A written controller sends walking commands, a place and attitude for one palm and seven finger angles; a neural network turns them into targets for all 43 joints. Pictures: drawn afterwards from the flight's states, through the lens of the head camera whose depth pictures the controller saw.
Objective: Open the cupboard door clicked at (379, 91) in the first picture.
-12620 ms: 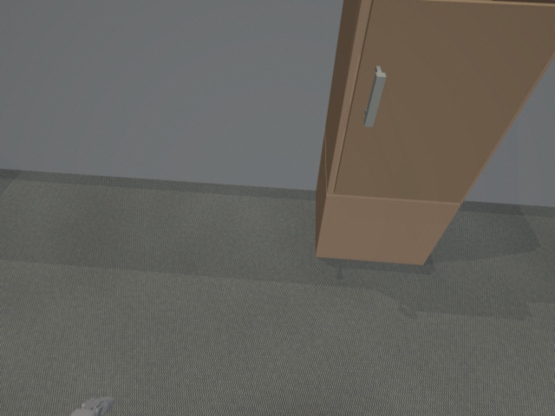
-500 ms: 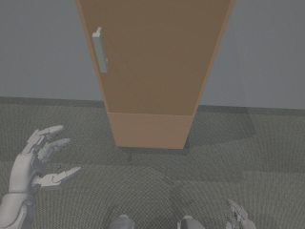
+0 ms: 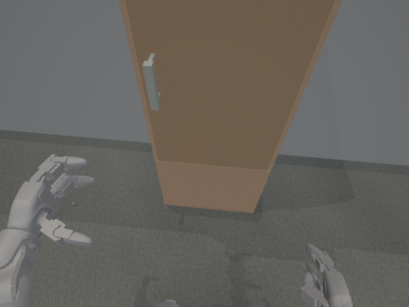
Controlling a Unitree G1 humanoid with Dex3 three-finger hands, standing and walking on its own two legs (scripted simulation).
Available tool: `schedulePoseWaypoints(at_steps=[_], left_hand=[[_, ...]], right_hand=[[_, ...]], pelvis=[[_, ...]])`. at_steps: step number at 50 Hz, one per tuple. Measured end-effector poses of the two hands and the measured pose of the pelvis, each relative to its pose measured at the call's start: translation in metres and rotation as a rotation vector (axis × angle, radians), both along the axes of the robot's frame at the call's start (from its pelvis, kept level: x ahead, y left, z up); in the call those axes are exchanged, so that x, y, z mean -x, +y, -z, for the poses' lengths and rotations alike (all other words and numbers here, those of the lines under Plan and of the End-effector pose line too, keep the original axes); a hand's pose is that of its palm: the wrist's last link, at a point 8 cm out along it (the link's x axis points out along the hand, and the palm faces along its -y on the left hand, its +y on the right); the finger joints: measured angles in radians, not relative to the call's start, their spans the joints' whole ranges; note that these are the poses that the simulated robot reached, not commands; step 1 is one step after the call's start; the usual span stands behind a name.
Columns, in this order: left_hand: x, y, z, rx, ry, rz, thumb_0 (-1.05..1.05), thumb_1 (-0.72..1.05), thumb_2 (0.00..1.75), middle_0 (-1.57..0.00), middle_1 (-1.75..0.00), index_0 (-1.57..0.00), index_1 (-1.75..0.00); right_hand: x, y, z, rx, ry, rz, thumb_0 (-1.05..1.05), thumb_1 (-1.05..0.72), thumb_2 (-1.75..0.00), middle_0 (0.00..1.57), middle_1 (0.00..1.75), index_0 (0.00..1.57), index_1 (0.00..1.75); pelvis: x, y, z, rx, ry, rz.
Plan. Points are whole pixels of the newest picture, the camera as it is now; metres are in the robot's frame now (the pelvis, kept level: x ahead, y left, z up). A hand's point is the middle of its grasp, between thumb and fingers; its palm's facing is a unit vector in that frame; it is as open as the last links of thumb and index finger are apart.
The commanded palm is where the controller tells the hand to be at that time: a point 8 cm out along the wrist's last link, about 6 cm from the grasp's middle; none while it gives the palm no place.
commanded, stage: raise the hand with hooked fingers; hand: left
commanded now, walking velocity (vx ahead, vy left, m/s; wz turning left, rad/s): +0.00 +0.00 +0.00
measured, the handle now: (153, 82) +0.62 +0.18 +0.08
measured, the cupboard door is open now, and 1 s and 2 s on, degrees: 0 0 0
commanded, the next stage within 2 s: move the hooked fingers beside the handle in 0.72 s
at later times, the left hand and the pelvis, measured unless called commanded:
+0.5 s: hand (79, 184) +0.30 +0.25 +0.09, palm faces +0.01 -1.00 -0.01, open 14.0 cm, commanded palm +0.27 +0.30 +0.10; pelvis +0.00 -0.02 +0.01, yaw -1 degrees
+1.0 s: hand (75, 179) +0.31 +0.26 +0.09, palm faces +0.00 -1.00 +0.01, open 14.0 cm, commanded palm +0.29 +0.30 +0.10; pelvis -0.01 -0.01 +0.01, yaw +0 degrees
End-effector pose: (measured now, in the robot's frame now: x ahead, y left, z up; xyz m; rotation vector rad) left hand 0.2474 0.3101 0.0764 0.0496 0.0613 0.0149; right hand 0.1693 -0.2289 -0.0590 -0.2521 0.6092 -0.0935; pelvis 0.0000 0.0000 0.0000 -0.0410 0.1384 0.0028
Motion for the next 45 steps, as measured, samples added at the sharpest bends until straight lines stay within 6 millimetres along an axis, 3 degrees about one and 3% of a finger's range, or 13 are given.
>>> schedulePoseWaypoints(at_steps=[11, 16, 23, 45], left_hand=[[-0.024, 0.007, -0.03, 0.006, -0.084, -0.004, -0.01, -0.49, 0.3, -0.3, -1.19, -0.3, -1.2], [-0.033, 0.004, -0.026, 0.029, -0.021, 0.021, -0.01, -0.5, 0.3, -0.3, -1.2, -0.3, -1.2], [-0.029, -0.008, -0.019, 0.038, -0.047, 0.024, -0.01, -0.5, 0.3, -0.3, -1.2, -0.3, -1.2], [-0.021, 0.005, -0.018, 0.048, -0.048, 0.005, -0.01, -0.5, 0.3, -0.3, -1.2, -0.3, -1.2]], right_hand=[[0.022, -0.021, 0.007, 0.016, 0.089, 0.045, 0.01, -0.9, -0.9, 0.21, 0.3, 0.2, 0.3], [0.033, -0.035, 0.006, 0.023, 0.108, 0.081, 0.01, -0.9, -0.9, 0.21, 0.3, 0.2, 0.3], [0.041, -0.046, 0.002, 0.041, 0.113, 0.097, 0.01, -0.91, -0.9, 0.21, 0.3, 0.2, 0.3], [0.033, -0.023, 0.001, 0.02, 0.075, 0.061, 0.01, -0.9, -0.9, 0.21, 0.3, 0.2, 0.3]], pelvis=[[-0.003, -0.011, -0.007, -0.008, -0.018, 0.005], [-0.002, -0.014, -0.01, -0.015, -0.016, 0.013], [-0.001, -0.017, -0.011, -0.022, -0.017, 0.026], [0.009, -0.01, -0.01, -0.017, -0.031, 0.016]])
